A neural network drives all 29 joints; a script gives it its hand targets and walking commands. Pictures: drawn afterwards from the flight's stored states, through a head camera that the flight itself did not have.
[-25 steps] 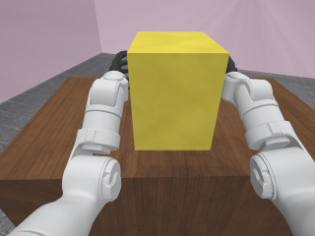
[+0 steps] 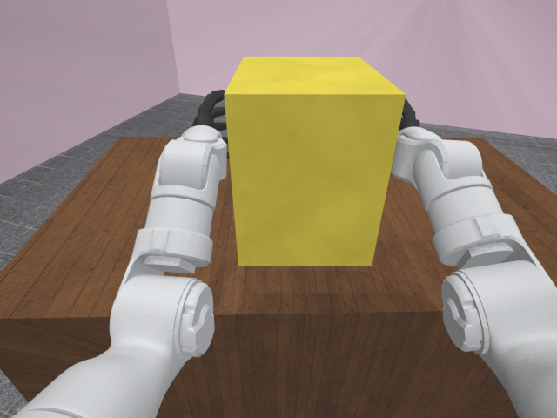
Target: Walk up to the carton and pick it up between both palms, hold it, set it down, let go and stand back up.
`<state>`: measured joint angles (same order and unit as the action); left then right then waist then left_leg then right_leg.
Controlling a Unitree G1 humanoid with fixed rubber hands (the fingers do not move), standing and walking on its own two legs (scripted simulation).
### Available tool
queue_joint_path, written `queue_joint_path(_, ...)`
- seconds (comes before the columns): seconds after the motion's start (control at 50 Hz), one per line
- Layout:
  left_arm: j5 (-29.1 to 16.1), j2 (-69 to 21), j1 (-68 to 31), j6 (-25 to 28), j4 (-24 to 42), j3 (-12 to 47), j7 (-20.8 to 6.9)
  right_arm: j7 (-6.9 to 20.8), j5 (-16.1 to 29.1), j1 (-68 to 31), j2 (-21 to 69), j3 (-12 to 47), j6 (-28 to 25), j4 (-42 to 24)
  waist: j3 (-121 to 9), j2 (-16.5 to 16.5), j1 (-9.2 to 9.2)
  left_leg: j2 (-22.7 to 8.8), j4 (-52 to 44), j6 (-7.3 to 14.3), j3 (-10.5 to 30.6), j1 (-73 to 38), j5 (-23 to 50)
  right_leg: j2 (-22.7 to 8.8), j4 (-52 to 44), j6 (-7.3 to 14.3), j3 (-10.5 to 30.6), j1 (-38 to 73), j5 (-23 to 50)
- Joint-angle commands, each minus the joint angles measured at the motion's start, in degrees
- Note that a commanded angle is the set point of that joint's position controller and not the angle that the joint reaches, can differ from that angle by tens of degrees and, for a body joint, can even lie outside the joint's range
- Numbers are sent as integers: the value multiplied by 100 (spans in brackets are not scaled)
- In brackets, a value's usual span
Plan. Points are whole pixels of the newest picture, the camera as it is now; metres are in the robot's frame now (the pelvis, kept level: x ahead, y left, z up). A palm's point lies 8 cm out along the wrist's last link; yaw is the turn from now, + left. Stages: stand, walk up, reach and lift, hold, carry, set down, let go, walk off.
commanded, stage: hold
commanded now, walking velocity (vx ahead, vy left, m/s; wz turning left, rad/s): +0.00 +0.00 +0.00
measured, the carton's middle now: (303, 153) +0.39 -0.01 +0.27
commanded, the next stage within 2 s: set down in 0.22 s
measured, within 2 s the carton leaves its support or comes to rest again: neither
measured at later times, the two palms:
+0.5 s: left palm (203, 134) +0.40 +0.12 +0.29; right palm (393, 146) +0.39 -0.14 +0.28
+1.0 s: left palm (205, 157) +0.43 +0.13 +0.24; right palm (379, 154) +0.41 -0.13 +0.25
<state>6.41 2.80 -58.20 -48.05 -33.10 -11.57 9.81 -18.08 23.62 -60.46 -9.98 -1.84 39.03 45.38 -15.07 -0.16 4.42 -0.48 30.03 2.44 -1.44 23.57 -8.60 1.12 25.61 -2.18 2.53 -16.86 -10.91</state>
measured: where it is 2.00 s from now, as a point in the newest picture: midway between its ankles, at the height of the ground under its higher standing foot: outside the picture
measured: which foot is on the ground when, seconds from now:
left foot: down 0.00-1.00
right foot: down 0.00-1.00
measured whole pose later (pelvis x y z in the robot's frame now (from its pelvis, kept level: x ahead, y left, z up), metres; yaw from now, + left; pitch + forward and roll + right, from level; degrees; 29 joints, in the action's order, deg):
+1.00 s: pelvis +0.02 +0.00 +0.00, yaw +0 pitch +2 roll -3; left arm 6.4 5.0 -58.9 -27.9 -51.3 -12.7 7.6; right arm -15.9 14.1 -61.5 -5.8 -3.4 24.6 57.9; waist -12.0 0.9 4.4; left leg -0.5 30.0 2.4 -1.4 21.0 -10.6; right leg 1.1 23.1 -2.2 2.5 -13.2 -11.5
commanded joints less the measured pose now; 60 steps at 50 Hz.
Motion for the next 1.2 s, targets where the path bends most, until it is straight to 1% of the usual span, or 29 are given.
queue_joint_path(0.0, -1268, -4309, -5651, 672, 1299, 1550, -747, 1028, 1221, -7098, 4454, 1506, -487, -3002, -3084, -448, -441, -40, -506, -383, 618, -2528, 211, 650, -842, -2, -93, 300, 291)
queue_joint_path(0.08, -1325, -4316, -5577, 723, 1531, 1608, -726, 1021, 1123, -6833, 4508, 1397, -467, -2903, -3047, -286, -402, -48, -505, -337, 647, -2519, 519, 661, -867, -11, -92, 259, 372)
queue_joint_path(0.1, -1152, -4176, -5710, 690, 1124, 1397, -739, 1024, 1047, -6843, 4304, 1354, -414, -2499, -2666, -358, -402, -34, -592, -335, 623, -2373, -16, 636, -908, -12, -103, 63, -87)
queue_joint_path(0.14, -1143, -4202, -5563, 681, 1611, 1463, -722, 1049, 1182, -6668, 4589, 1565, -455, -2840, -3073, -386, -554, -21, -498, -333, 593, -2441, 504, 661, -795, -24, -62, 400, 430)
queue_joint_path(0.2, -1139, -4187, -5518, 641, 914, 1369, -756, 1023, 1141, -7146, 4601, 1560, -458, -2855, -2692, -215, -578, 26, -547, -278, 581, -2248, 255, 637, -947, -13, -86, 24, 17)
queue_joint_path(0.22, -1273, -3984, -5893, 737, 681, 1535, -805, 1002, 751, -6794, 4520, 1347, -499, -2477, -2652, 11, -139, 63, -844, -147, 580, -2197, -187, 551, -1070, 97, -19, 371, -92)
queue_joint_path(0.26, -1186, -3930, -6072, 836, -20, 1252, -873, 1026, 394, -7147, 4535, 984, -613, -2123, -2103, 36, -173, 79, -1025, -61, 492, -1800, -916, 434, -1065, 59, -74, 237, -607)
queue_joint_path(0.3, -1113, -3821, -6530, 1112, 693, 1157, -893, 1120, 236, -6840, 4602, 730, -829, -1708, -2361, -281, -215, -22, -1151, -186, 543, -1995, -662, 540, -938, 80, -199, 521, -247)
queue_joint_path(0.32, -939, -3742, -6519, 1223, 72, 877, -905, 1182, 89, -6812, 4336, 329, -967, -1095, -1808, -539, -137, -73, -1190, -204, 499, -1882, -1221, 481, -1018, 139, -165, 280, -632)
queue_joint_path(0.34, -936, -3685, -6700, 1423, -74, 786, -946, 1208, -162, -7023, 4485, 175, -1058, -971, -1770, -230, 3, -44, -1296, -113, 485, -1701, -1511, 482, -1014, 81, -217, 357, -793)
queue_joint_path(0.36, -826, -3675, -6649, 1484, -92, 609, -970, 1241, -228, -7086, 4695, 228, -1203, -1093, -2236, -97, -292, -43, -1235, -87, 483, -1838, -1439, 493, -987, 94, -254, 467, -690)
queue_joint_path(0.38, -760, -3630, -6149, 1543, -959, 566, -1017, 1217, -331, -6865, 4501, 121, -1281, -793, -1812, -187, -175, 5, -1242, -88, 445, -1761, -1397, 401, -1058, 132, -193, 320, -849)
queue_joint_path(0.4, -648, -3583, -6130, 1682, -817, 455, -1077, 1251, -504, -6732, 4572, -1, -1407, -590, -1697, -80, -125, -41, -1275, -77, 434, -1911, -1374, 354, -1136, 163, -193, 396, -783)
queue_joint_path(0.44, -721, -3923, -5890, 1874, -860, 654, -1037, 1184, -472, -7147, 4660, 162, -1737, -1294, -2213, -117, -140, -4, -1051, -188, 414, -2390, -585, 409, -1118, 183, -212, 438, -306)
queue_joint_path(0.46, -612, -3892, -5668, 1853, -1001, 584, -1012, 1157, -426, -7110, 4559, 257, -1791, -1222, -2327, -201, -204, -18, -1019, -208, 400, -2574, -228, 421, -1113, 186, -259, 608, -4)
queue_joint_path(0.48, -602, -3786, -5894, 1990, -890, 663, -1035, 1154, -549, -6584, 4458, 19, -1784, -438, -1875, -390, 47, -19, -1008, -295, 483, -2583, -328, 413, -1116, 187, -293, 487, -73)
queue_joint_path(0.5, -602, -3860, -5836, 2064, -900, 561, -1065, 1156, -549, -6925, 4569, 129, -1889, -787, -2001, -285, -89, 7, -1000, -288, 439, -2593, -125, 427, -1123, 171, -269, 600, 145)
queue_joint_path(0.64, -574, -3953, -5532, 2322, -855, 842, -1110, 1018, -547, -6582, 4567, 436, -2210, -867, -2213, -178, 59, 18, -768, -321, 478, -2985, 789, 427, -1158, 140, -319, 790, 856)
queue_joint_path(0.72, -976, -4202, -5860, 2560, 251, 1487, -982, 1014, -233, -6669, 4764, 937, -2377, -1657, -3352, -320, 34, -31, -395, -527, 509, -3696, 1961, 511, -977, 83, -385, 791, 1589)
queue_joint_path(0.74, -1100, -4215, -5980, 2619, 543, 1670, -968, 939, -214, -6190, 4810, 975, -2297, -1436, -3497, -399, 274, -13, -300, -585, 557, -3884, 2272, 515, -979, 56, -390, 863, 1811)
queue_joint_path(0.76, -1048, -4222, -5682, 2557, 290, 1599, -976, 921, -103, -6415, 4706, 1009, -2316, -1477, -3402, -465, 25, -33, -248, -588, 583, -3923, 2420, 509, -993, 101, -393, 790, 1838)
queue_joint_path(0.78, -983, -4235, -5745, 2566, 303, 1614, -949, 889, -176, -6207, 4762, 1014, -2265, -1353, -3165, -578, 185, 32, -275, -569, 568, -3799, 2278, 469, -1020, 45, -359, 842, 1790)
queue_joint_path(0.8, -983, -4210, -5543, 2526, -9, 1635, -1002, 872, -179, -6381, 4775, 1024, -2275, -1637, -3198, -370, 178, 92, -351, -503, 511, -3690, 1854, 456, -1044, 48, -372, 864, 1673)
queue_joint_path(0.88, -927, -4048, -6228, 2609, 598, 1634, -947, 940, -302, -5984, 4745, 740, -2211, -775, -2600, -775, 159, -2, -558, -651, 559, -3642, 1388, 450, -1185, 75, -401, 592, 1062)
queue_joint_path(1.02, -797, -3859, -5934, 2674, -369, 1257, -1087, 937, -609, -5975, 4621, 254, -2321, -475, -2350, -415, 227, 22, -727, -503, 467, -3247, 591, 404, -1232, 85, -416, 382, 679)
queue_joint_path(1.06, -943, -3863, -6158, 2778, 236, 1496, -1094, 920, -626, -5914, 4691, 239, -2359, -487, -2485, -445, 363, -45, -791, -594, 484, -3425, 762, 433, -1151, 62, -410, 542, 833)
queue_joint_path(1.08, -787, -3672, -5812, 2762, -832, 1134, -1183, 916, -791, -5790, 4654, 58, -2370, -15, -1886, -358, 208, 16, -888, -485, 448, -3029, 254, 356, -1290, 80, -333, 376, 467)
queue_joint_path(1.12, -846, -3816, -5899, 2855, -728, 1282, -1244, 894, -977, -5932, 4665, 85, -2427, -540, -2206, -32, 478, 71, -935, -394, 402, -2963, 195, 349, -1232, -11, -368, 609, 605)
queue_joint_path(1.18, -876, -3699, -6003, 2991, -718, 1261, -1289, 906, -1123, -5781, 4651, -182, -2520, -159, -2014, -404, 530, 26, -980, -499, 364, -2989, 78, 313, -1299, 109, -355, 522, 498)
